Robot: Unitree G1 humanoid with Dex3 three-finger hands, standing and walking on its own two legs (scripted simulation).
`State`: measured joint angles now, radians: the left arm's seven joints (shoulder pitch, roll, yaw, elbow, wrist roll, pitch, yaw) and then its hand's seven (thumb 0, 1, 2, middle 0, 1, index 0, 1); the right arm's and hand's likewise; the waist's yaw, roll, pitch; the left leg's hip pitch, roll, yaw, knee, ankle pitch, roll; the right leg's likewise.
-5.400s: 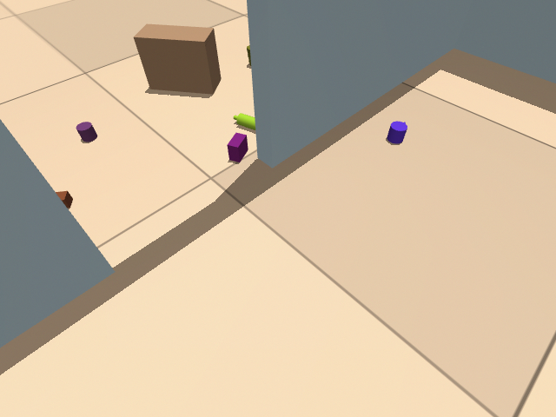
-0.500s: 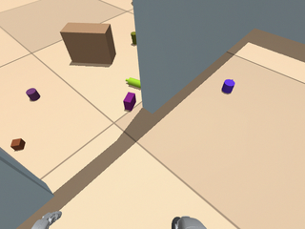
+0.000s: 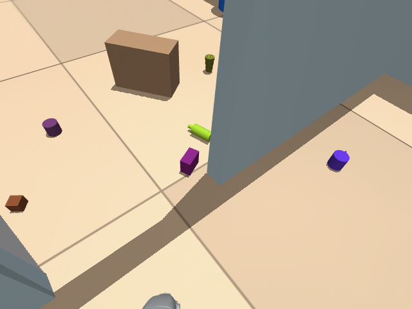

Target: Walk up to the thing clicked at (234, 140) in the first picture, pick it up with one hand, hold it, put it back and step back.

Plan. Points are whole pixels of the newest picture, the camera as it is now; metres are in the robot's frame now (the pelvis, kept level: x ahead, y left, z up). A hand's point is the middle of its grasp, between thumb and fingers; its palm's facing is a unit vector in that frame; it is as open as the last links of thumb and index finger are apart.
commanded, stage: walk up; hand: left
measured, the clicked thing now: (189, 161) +0.96 +0.12 -0.70
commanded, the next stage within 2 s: none
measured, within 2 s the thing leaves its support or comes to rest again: neither
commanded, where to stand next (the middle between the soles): +0.56 -0.06 m, yaw +1 degrees
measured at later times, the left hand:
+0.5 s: hand (121, 231) +0.29 +0.23 -0.11, palm faces -0.05 -0.91 -0.41, open 7.4 cm
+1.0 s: hand (132, 203) +0.38 +0.23 -0.15, palm faces -0.04 -0.95 -0.32, open 7.4 cm
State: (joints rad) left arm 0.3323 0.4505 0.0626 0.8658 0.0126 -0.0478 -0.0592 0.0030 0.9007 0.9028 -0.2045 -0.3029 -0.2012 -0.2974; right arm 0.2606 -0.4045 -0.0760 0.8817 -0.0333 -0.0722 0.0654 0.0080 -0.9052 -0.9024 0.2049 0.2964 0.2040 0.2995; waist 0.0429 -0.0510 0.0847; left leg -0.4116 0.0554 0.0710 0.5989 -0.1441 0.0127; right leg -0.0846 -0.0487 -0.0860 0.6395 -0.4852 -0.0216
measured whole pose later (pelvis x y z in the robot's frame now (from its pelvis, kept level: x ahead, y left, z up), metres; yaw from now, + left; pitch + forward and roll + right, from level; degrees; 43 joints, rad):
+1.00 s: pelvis +0.35 -0.04 +0.00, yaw +0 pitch -4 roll -1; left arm 0.34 0.41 0.03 0.85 0.01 -0.02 -0.03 0.00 0.90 0.90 -0.20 -0.30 -0.20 -0.30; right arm 0.26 -0.39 -0.06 0.83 -0.01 -0.08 0.05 0.01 -0.90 -0.90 0.21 0.30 0.21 0.30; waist 0.01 -0.04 0.11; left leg -0.34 0.03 0.08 0.64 -0.23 0.05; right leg -0.30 -0.02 -0.02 1.06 -0.50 -0.04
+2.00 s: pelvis +0.47 -0.05 +0.02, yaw +1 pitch -4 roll -1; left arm 0.14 0.37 -0.01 1.08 -0.01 0.00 -0.01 0.00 0.90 0.90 -0.20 -0.30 -0.20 -0.30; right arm 0.12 -0.36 0.01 1.07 0.00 -0.01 0.02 0.01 -0.90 -0.90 0.21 0.30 0.21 0.30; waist 0.01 -0.02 0.06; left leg -0.22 0.02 0.00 0.51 -0.23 -0.01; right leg -0.20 -0.05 -0.04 0.47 -0.20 0.03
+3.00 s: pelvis +0.50 -0.06 +0.03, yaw +1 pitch -2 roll +0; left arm 0.07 0.35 0.00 1.14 0.01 -0.01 0.00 0.00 0.90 0.90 -0.20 -0.30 -0.20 -0.30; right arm 0.08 -0.34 -0.01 1.15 -0.01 0.00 0.01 0.01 -0.90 -0.90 0.21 0.30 0.21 0.30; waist -0.01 0.00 0.06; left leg -0.11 0.03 0.01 0.32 -0.17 -0.02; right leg -0.12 -0.04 -0.04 0.32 -0.16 0.03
